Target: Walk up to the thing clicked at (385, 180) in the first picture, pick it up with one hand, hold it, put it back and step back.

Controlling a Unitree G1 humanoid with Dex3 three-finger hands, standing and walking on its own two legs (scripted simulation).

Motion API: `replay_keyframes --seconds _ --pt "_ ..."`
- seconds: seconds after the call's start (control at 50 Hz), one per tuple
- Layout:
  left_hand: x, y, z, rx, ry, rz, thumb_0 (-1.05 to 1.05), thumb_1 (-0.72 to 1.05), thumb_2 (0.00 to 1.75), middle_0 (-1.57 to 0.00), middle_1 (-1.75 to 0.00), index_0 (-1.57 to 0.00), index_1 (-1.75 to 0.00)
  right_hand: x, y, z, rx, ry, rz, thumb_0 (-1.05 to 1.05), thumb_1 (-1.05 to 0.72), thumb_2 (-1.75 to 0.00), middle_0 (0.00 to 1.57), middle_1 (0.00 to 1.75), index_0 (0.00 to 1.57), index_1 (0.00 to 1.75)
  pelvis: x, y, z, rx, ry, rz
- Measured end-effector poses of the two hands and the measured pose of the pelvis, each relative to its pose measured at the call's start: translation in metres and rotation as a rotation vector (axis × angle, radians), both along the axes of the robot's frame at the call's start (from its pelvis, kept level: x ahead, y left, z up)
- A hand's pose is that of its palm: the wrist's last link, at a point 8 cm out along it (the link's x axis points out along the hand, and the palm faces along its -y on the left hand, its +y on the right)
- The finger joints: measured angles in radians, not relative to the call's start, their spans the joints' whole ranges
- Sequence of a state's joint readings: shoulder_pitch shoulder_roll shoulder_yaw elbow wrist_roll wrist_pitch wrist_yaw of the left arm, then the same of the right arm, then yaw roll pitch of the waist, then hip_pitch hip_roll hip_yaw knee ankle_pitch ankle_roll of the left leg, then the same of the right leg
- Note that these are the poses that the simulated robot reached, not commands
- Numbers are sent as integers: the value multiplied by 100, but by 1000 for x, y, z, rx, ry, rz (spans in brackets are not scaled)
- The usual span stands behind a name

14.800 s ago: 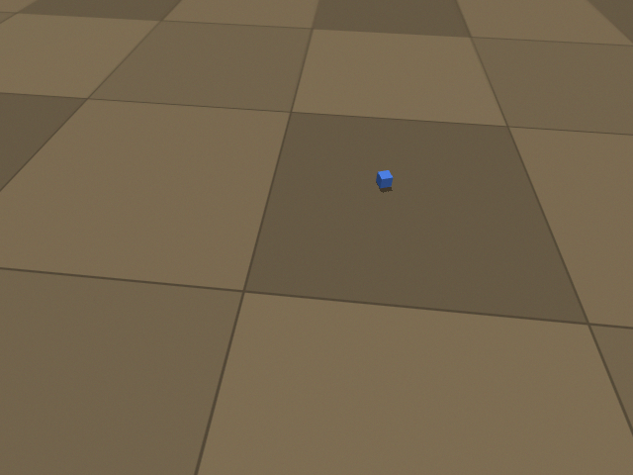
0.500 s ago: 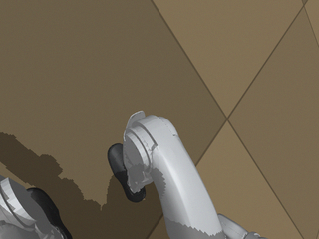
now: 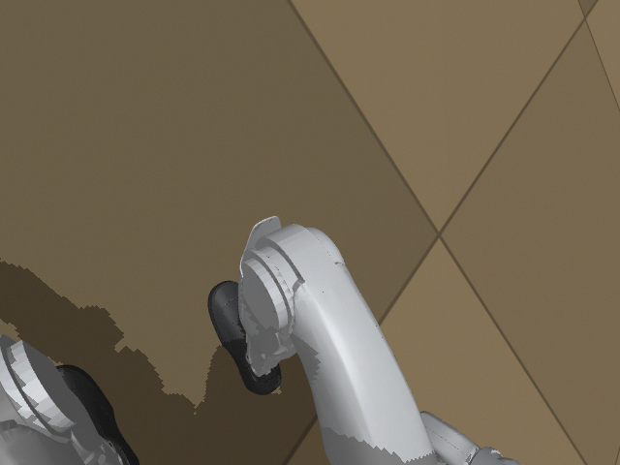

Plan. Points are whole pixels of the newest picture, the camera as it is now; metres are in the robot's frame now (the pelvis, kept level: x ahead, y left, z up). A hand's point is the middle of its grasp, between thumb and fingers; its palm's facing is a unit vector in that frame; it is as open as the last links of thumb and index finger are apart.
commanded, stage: close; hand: left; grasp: from above
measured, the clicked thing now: out of the picture +0.43 +0.34 -0.29
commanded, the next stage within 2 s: settle in 1.18 s
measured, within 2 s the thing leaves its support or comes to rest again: leaves its support in 1.66 s
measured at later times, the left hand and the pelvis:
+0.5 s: hand out of the picture +0.44 +0.33 -0.27, palm faces -0.23 -0.39 -0.89, open 10.2 cm; pelvis +0.00 +0.00 +0.00, yaw +0 degrees
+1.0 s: hand out of the picture +0.43 +0.33 -0.27, palm faces -0.23 -0.39 -0.89, open 8.1 cm; pelvis +0.00 +0.00 +0.00, yaw +0 degrees
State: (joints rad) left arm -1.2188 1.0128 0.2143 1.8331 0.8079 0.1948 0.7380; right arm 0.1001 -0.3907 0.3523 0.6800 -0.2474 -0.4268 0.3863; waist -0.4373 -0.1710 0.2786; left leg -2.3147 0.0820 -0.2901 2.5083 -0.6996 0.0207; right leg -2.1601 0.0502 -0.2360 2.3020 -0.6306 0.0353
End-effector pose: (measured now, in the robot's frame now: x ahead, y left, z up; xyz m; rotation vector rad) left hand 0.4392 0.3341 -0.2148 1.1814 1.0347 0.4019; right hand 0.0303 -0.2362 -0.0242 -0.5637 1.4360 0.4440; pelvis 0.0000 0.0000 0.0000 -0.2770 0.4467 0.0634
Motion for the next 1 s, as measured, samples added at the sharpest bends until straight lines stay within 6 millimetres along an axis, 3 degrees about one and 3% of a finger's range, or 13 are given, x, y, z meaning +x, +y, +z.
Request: replay_keyframes --seconds 0.68,1.0 --pt "-3 -4 1 -12 9 29 0 13 52 -64 -67 -67 -64 -5 -2 -1 2 -3 -4 1 -93 -90 19 30 19 30 -3 -1 0 7 -9 -2" --pt "-2 -1 4 -2 6 38 -3 17 45 -69 -57 -87 -54 -10 -2 2 -2 3 -9 1 -92 -90 19 30 19 30 -3 -1 0 5 -11 -3"
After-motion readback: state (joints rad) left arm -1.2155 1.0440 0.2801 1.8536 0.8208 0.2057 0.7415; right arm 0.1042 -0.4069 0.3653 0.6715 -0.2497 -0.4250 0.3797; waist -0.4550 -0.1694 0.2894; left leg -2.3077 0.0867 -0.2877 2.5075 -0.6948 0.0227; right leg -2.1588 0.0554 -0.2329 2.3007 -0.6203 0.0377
